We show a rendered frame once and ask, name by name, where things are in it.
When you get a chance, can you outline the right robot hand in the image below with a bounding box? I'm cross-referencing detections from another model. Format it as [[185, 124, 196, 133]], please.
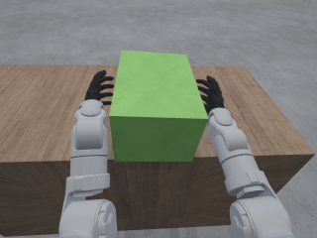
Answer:
[[195, 75, 225, 116]]

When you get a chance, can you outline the robot left upper arm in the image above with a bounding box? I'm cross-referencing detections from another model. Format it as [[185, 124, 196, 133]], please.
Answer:
[[50, 198, 118, 238]]

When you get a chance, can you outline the pedestal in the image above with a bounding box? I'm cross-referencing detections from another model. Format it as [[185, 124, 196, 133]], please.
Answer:
[[0, 64, 315, 237]]

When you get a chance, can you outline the left robot hand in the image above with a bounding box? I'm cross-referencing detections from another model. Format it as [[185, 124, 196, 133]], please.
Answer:
[[84, 69, 114, 106]]

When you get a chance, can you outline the robot right upper arm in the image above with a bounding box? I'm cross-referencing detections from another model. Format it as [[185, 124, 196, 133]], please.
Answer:
[[229, 195, 296, 238]]

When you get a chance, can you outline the robot left forearm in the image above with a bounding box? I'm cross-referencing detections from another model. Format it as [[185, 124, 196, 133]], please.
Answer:
[[58, 99, 110, 237]]

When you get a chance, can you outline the carton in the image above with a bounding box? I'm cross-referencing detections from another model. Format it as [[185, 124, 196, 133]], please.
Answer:
[[109, 50, 209, 162]]

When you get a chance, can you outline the robot right forearm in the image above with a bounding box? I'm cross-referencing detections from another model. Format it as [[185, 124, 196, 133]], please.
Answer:
[[206, 107, 293, 234]]

